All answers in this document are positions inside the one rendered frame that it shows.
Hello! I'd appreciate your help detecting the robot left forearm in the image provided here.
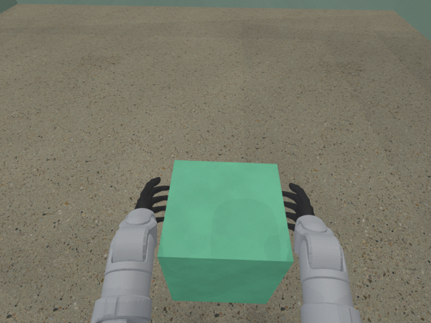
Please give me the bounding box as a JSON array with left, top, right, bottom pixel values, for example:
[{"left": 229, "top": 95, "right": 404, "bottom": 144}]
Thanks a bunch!
[{"left": 90, "top": 208, "right": 157, "bottom": 323}]

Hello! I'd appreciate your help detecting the right robot hand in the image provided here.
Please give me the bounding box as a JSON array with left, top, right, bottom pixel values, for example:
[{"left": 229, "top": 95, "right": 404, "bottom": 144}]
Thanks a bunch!
[{"left": 282, "top": 183, "right": 315, "bottom": 231}]

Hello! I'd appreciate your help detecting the left robot hand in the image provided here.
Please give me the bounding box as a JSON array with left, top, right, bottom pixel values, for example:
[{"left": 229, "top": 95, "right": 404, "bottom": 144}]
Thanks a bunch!
[{"left": 135, "top": 177, "right": 170, "bottom": 223}]

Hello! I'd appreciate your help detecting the carton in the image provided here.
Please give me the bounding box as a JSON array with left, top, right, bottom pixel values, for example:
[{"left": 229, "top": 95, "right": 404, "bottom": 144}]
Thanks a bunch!
[{"left": 158, "top": 160, "right": 294, "bottom": 304}]

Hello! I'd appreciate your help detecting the robot right forearm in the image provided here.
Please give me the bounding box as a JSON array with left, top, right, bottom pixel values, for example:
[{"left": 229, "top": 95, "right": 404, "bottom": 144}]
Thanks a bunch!
[{"left": 294, "top": 215, "right": 362, "bottom": 323}]

